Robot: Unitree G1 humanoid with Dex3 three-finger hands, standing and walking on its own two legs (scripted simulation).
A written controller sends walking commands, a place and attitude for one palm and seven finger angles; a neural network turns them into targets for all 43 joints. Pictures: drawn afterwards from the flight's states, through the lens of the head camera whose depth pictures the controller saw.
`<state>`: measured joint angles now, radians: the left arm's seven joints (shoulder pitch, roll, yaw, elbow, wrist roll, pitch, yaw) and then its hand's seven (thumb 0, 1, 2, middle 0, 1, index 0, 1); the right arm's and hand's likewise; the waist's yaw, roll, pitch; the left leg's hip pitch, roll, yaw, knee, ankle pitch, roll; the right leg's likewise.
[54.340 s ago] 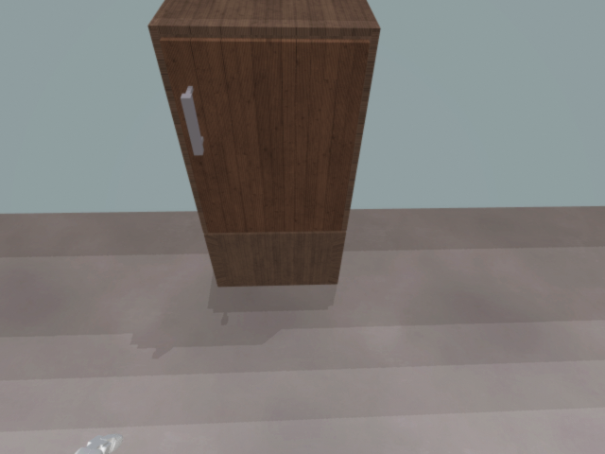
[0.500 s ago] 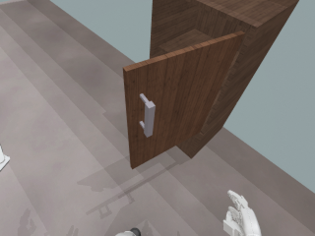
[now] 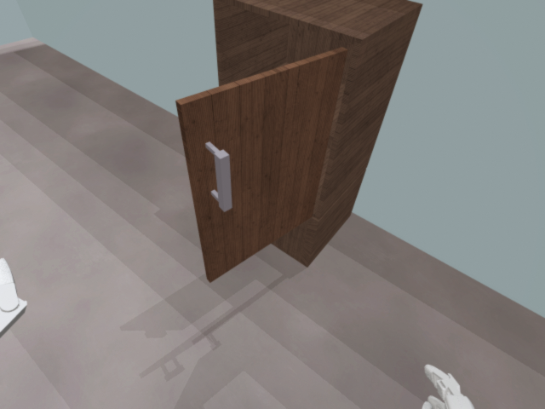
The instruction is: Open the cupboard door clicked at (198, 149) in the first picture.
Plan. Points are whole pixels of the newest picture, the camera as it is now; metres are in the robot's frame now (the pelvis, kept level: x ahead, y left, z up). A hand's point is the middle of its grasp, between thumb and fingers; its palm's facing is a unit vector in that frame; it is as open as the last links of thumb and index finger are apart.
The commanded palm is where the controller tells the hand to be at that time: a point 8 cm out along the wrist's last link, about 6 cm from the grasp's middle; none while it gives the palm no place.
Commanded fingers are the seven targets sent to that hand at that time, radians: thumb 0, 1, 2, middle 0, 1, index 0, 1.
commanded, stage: stop stepping back and stand still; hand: left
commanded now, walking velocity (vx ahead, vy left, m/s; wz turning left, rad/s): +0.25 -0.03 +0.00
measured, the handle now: (218, 177) +0.55 +0.14 +0.01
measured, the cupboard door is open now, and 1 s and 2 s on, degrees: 78 78 78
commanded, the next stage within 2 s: let the arm hang, fingers relaxed in 0.46 s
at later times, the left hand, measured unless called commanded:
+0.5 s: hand (26, 313) +0.18 +0.26 +0.16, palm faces +0.39 -0.79 -0.47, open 7.4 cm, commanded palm +0.13 +0.30 +0.18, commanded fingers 0.00 0.90 0.90 -0.20 -0.30 -0.20 -0.30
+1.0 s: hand out of the picture -0.01 +0.19 -0.16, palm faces +0.05 -0.97 -0.22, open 7.1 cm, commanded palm none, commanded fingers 0.00 0.90 0.90 -0.20 -0.30 -0.20 -0.30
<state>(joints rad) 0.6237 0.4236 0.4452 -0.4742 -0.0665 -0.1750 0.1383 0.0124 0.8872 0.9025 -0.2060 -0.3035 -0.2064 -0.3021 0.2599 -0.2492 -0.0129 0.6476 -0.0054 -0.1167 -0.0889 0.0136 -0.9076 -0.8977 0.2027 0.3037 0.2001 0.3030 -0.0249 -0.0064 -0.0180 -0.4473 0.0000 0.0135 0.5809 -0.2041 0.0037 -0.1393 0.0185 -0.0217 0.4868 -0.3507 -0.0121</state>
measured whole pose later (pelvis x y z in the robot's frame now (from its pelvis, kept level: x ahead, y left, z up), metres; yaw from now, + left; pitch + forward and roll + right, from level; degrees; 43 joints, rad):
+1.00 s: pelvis -0.03 -0.01 +0.00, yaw +5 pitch -1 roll -1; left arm 0.25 0.24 -0.01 0.98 0.01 0.02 0.00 -0.01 0.96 0.90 -0.21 -0.30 -0.20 -0.30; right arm 0.21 -0.24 0.00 1.01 -0.02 0.03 0.00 0.01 -0.91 -0.90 0.20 0.30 0.20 0.30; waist 0.00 0.00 0.10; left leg -0.29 0.00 -0.06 0.49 -0.17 -0.02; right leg -0.22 0.02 0.02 0.48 -0.24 -0.01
